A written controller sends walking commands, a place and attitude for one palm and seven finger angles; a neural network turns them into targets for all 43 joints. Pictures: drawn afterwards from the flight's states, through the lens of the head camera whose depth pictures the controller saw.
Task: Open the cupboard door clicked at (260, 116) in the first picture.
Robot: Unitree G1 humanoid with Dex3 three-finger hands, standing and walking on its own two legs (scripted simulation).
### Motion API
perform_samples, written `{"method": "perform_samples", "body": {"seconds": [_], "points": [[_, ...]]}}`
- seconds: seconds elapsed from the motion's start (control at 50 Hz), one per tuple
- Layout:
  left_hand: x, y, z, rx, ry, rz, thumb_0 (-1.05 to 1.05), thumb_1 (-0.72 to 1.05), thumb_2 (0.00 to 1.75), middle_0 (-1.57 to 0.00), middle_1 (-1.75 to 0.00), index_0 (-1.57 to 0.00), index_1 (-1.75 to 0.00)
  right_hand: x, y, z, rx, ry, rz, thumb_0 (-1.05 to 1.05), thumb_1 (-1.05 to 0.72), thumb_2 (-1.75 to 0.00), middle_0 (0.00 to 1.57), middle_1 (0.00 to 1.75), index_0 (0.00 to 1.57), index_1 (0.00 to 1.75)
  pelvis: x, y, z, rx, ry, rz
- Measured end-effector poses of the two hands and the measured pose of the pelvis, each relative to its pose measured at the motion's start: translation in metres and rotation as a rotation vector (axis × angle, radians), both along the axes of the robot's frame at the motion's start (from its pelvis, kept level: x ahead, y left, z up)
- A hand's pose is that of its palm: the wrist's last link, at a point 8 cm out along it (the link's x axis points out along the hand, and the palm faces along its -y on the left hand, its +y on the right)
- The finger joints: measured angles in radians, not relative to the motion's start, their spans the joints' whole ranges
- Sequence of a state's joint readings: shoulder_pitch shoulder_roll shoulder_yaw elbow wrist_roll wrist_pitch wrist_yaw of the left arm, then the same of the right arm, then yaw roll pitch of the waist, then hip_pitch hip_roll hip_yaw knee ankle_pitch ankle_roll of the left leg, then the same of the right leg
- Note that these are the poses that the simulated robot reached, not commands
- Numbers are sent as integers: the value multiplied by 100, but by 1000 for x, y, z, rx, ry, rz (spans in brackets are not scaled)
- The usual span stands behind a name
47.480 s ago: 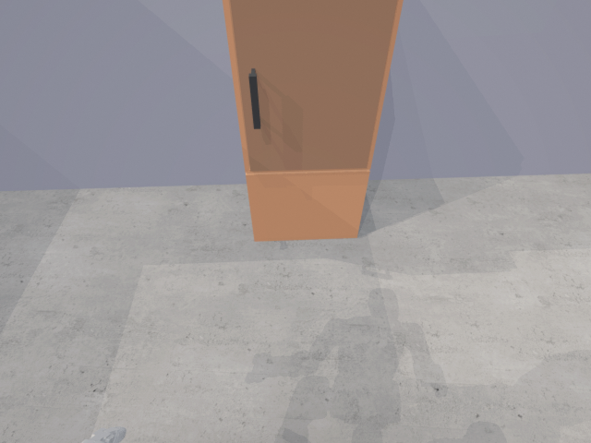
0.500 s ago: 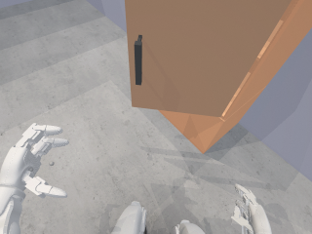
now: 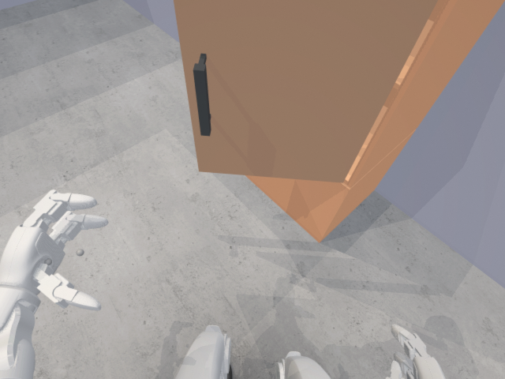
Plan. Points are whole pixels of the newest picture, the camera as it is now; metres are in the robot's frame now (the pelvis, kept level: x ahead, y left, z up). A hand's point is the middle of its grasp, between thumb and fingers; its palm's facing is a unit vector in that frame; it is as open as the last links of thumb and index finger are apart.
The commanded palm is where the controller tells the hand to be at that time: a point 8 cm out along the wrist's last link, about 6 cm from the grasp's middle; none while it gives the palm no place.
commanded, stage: raise the hand with hooked fingers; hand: left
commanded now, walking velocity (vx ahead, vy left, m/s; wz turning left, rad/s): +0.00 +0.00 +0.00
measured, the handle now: (204, 97) +0.63 +0.14 +0.04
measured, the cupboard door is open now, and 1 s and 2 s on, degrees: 44 44 44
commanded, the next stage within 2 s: move the hooked fingers beside the handle in 0.26 s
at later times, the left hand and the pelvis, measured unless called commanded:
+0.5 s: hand (87, 236) +0.30 +0.27 +0.04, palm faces -0.01 -1.00 -0.01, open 14.0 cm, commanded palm +0.30 +0.31 +0.05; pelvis +0.01 +0.00 +0.00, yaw +0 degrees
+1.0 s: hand (126, 184) +0.40 +0.24 +0.04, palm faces -0.02 -1.00 -0.01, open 14.0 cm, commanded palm +0.39 +0.29 +0.04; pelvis +0.01 +0.00 -0.01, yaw -1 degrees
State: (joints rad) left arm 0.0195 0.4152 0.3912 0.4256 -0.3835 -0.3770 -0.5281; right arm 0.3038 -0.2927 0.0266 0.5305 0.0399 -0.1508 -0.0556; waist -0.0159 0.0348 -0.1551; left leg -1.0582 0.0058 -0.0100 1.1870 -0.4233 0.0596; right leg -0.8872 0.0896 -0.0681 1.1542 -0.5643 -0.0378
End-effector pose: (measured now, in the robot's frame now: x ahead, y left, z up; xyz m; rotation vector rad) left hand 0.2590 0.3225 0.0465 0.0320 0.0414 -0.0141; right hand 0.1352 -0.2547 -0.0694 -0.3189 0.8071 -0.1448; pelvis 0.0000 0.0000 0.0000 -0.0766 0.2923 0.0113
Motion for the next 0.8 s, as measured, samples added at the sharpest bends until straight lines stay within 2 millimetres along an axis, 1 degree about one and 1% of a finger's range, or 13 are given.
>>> {"method": "perform_samples", "body": {"seconds": [0.14,0.22,0.3,0.38,0.46,0.56,0.66,0.8], "points": [[8,0,-2,-1,-17,19,-1,-50,30,-31,-120,-30,-120,13,1,-5,9,0,9,1,-90,-90,20,29,20,30,5,-2,-4,0,10,0],[10,-2,0,-2,-7,1,-1,-50,30,-31,-120,-30,-120,23,5,-3,21,-14,14,1,-90,-90,20,29,20,30,8,-2,-2,0,12,-1],[12,1,1,-5,-11,9,-1,-50,30,-31,-120,-30,-120,30,9,-2,25,-28,25,1,-90,-90,20,29,20,30,10,-1,-2,0,15,-2],[14,5,1,-12,-14,22,-1,-50,30,-31,-120,-30,-120,35,12,-1,25,-32,33,1,-90,-90,20,30,20,30,11,1,-2,-2,17,1],[18,2,-1,-19,-17,12,-1,-50,30,-30,-120,-30,-120,36,13,-2,18,-26,40,1,-90,-90,20,30,20,30,11,3,-2,-6,18,8],[39,-8,-6,-32,-29,-6,-1,-50,30,-30,-120,-30,-120,31,13,-6,1,1,40,1,-90,-90,20,30,20,30,9,4,-5,-8,24,11],[64,-19,-4,-24,-40,-25,-1,-50,30,-31,-120,-30,-120,20,11,-9,-3,39,15,1,-90,-90,20,30,20,30,8,5,-5,-8,28,6],[92,-17,-1,-17,-22,4,-1,-50,30,-31,-120,-30,-120,-4,6,-15,6,118,-36,1,-90,-90,20,30,20,30,10,5,-3,-4,38,-6]]}}
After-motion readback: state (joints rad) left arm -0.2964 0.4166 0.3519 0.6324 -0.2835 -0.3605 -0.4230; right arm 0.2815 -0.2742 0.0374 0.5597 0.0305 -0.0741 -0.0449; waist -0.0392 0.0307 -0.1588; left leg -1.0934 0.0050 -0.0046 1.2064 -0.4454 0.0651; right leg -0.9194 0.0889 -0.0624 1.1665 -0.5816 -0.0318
